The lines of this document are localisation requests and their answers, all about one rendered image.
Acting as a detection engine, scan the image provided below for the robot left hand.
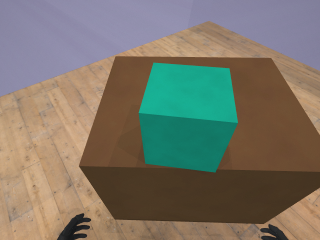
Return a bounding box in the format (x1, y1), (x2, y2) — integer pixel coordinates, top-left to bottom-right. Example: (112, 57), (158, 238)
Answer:
(57, 213), (91, 240)

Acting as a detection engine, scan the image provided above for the pedestal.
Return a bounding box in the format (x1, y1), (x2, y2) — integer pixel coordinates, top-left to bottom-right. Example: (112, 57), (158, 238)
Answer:
(79, 56), (320, 224)

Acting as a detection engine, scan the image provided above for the carton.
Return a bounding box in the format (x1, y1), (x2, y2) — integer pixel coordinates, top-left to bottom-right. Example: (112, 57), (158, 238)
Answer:
(138, 62), (238, 173)

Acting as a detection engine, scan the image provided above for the robot right hand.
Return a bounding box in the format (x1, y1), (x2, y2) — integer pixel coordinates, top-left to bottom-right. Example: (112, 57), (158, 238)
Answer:
(260, 224), (288, 240)

